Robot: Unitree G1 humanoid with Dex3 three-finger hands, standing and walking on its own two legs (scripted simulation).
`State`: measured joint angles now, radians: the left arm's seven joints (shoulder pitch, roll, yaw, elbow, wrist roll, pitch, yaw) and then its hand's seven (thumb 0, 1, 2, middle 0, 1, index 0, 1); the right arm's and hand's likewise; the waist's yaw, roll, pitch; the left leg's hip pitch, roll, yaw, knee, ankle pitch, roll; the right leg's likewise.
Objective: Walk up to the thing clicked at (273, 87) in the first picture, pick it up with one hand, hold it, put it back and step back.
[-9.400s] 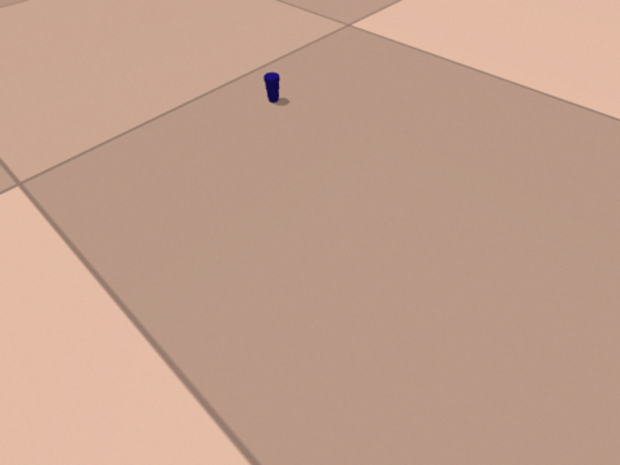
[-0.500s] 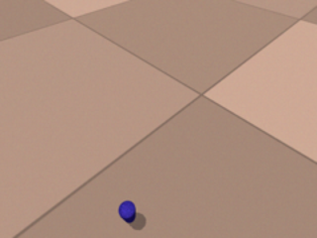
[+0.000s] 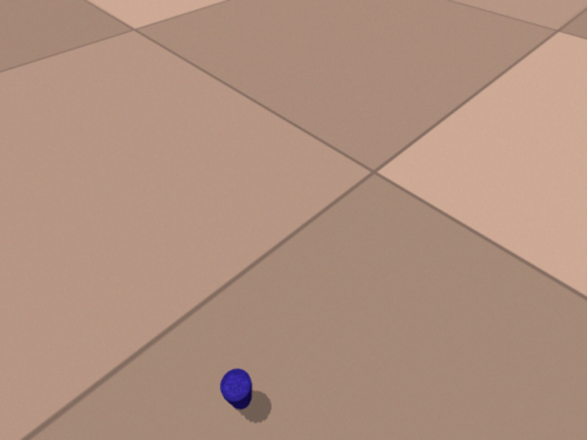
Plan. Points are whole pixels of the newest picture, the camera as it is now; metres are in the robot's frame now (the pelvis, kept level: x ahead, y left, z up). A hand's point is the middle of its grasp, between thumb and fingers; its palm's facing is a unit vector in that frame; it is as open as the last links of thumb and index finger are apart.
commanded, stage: go down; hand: left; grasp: from the side
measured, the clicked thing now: (238, 392) +0.38 +0.18 -0.71
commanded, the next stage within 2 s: none
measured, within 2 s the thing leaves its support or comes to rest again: neither
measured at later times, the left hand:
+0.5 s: hand out of the picture +0.16 +0.27 -0.19, palm faces +0.05 -0.95 -0.32, open 15.0 cm
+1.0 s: hand out of the picture +0.14 +0.29 -0.22, palm faces +0.09 -0.95 -0.30, open 17.5 cm
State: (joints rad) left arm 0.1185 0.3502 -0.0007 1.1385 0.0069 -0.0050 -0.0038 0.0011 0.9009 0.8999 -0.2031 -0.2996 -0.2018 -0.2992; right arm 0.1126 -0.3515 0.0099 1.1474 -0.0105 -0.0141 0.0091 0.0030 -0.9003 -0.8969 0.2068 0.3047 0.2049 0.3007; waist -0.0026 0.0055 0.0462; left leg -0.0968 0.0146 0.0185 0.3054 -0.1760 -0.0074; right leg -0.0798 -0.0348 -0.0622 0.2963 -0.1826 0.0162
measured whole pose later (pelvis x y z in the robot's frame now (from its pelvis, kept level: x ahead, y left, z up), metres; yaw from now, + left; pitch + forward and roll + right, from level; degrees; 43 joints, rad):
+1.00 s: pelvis -0.01 +0.01 -0.10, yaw -1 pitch +18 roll -3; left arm 0.27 0.37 0.30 0.43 -0.01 0.19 -0.12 -0.01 -0.56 0.01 -0.09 -0.05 -0.09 -0.05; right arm 0.20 -0.23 -0.01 0.54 0.00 -0.17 -0.06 0.01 -0.90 -0.89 0.21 0.30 0.20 0.30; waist -0.04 0.00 -0.12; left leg -0.94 0.05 -0.02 1.17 -0.55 0.00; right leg -0.89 -0.03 -0.07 1.11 -0.53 0.01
